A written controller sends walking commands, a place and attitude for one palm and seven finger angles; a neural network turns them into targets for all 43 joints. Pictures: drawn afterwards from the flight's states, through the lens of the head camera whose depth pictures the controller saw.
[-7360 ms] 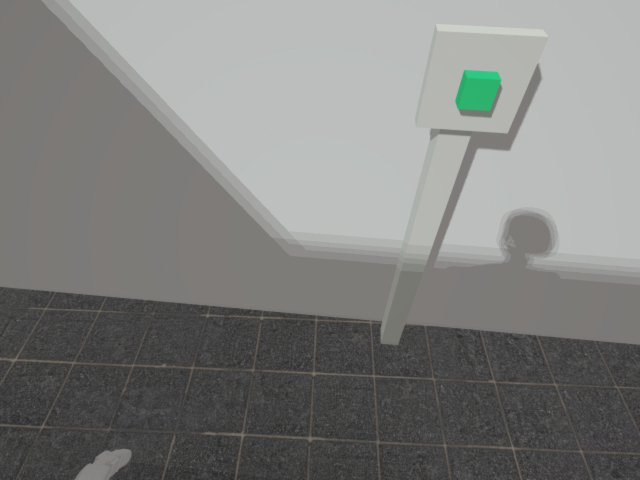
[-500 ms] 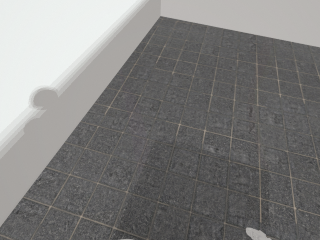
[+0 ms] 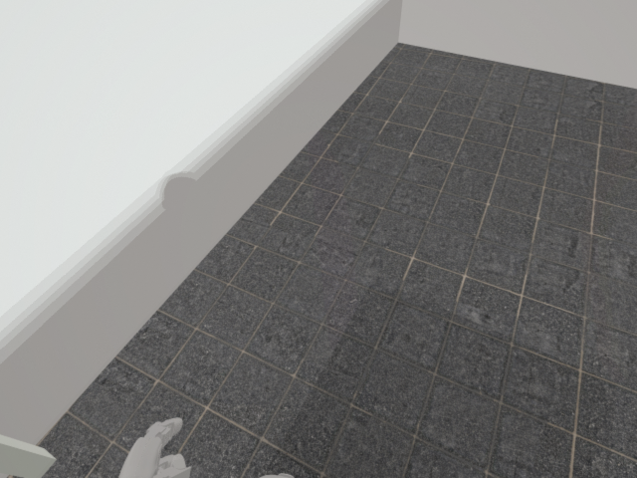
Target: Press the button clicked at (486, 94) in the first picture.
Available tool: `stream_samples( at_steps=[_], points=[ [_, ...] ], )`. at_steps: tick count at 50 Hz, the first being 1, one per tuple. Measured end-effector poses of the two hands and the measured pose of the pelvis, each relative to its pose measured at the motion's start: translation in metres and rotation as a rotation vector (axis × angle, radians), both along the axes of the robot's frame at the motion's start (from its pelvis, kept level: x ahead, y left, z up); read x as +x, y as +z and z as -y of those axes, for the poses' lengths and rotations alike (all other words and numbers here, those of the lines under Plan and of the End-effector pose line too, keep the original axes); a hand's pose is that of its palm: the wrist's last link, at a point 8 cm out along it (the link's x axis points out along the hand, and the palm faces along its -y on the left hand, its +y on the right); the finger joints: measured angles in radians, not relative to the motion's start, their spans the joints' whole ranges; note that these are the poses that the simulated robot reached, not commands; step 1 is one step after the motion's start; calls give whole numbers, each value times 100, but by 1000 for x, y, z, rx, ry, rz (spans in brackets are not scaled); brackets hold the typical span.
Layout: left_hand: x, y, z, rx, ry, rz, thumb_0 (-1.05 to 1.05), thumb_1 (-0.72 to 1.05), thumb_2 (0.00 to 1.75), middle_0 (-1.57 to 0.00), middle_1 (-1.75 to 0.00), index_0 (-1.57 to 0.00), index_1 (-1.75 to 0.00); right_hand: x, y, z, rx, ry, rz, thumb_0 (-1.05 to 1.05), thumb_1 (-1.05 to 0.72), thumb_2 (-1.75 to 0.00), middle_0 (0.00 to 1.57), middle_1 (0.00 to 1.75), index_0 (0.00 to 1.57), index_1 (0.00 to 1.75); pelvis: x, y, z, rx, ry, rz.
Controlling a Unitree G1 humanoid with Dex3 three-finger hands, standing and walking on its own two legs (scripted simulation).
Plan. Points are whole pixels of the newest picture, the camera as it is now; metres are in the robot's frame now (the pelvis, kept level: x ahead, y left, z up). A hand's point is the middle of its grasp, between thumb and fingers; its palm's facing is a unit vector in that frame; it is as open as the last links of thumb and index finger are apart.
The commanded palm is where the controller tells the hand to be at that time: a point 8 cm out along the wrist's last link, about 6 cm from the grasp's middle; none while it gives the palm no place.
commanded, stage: turn to face it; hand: left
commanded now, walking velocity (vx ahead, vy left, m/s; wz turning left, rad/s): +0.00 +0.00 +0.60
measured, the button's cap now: out of the picture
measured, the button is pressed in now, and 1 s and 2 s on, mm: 0 0 0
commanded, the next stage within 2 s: take the last steps up to it in 1.40 s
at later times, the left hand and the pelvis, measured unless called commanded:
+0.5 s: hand out of the picture -0.07 +0.25 -0.18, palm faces +0.39 -0.89 -0.25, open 7.4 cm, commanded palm none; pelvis -0.03 +0.04 -0.01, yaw +19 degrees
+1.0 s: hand out of the picture -0.04 +0.27 -0.13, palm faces +0.56 -0.79 -0.26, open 7.4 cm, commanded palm none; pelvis -0.04 +0.03 +0.01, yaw +36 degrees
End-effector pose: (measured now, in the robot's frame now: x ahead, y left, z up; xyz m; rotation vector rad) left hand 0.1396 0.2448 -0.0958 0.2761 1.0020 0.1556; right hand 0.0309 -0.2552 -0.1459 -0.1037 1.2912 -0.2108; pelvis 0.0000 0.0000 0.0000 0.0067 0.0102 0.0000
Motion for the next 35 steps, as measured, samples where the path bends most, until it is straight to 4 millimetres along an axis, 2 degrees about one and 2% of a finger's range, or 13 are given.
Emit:
stream_samples(
  at_steps=[7, 11, 14, 18, 23, 25, 29, 35],
  points=[
    [-59, 10, 12, -3, 112, -57, 1, 91, 90, -21, -30, -20, -30, 7, 6, 18, 12, 82, -31, 1, -91, -89, 20, 30, 20, 29, -4, 13, 12, 33, 103, 32],
    [-93, 4, 11, -22, 188, -89, 1, 91, 90, -21, -30, -20, -30, 21, 10, 19, 0, 146, -39, 1, -91, -89, 20, 30, 20, 29, -7, 14, 12, 35, 163, 40],
    [-122, -4, 7, -41, 251, -122, 1, 91, 90, -21, -30, -20, -30, 38, 14, 12, -18, 205, -37, 1, -91, -89, 20, 30, 20, 29, -10, 13, 8, 32, 205, 41],
    [-164, -18, -7, -69, 336, -181, 1, 91, 90, -21, -30, -20, -30, 72, 21, -10, -45, 302, 3, 1, -91, -89, 20, 30, 20, 29, -17, 9, -4, 20, 259, 35],
    [-219, -48, -38, -109, 451, -247, 1, 91, 90, -21, -30, -20, -30, 120, 29, -57, -91, 437, 119, 1, -91, -89, 20, 30, 20, 29, -25, -7, -31, -6, 328, 24],
    [-236, -55, -49, -114, 487, -282, 1, 91, 90, -21, -30, -20, -30, 131, 35, -76, -95, 475, 168, 1, -91, -89, 20, 30, 20, 29, -30, -8, -39, -6, 340, 25],
    [-249, -47, -66, -118, 525, -290, 1, 91, 90, -20, -30, -19, -30, 136, 51, -103, -98, 518, 211, 1, -91, -89, 20, 30, 20, 29, -37, 3, -49, -34, 374, 28],
    [-242, -29, -83, -107, 558, -186, 1, 91, 90, -20, -29, -19, -30, 125, 55, -126, -73, 566, 187, 1, -91, -89, 20, 30, 20, 30, -43, 14, -58, -45, 442, 25]
  ],
)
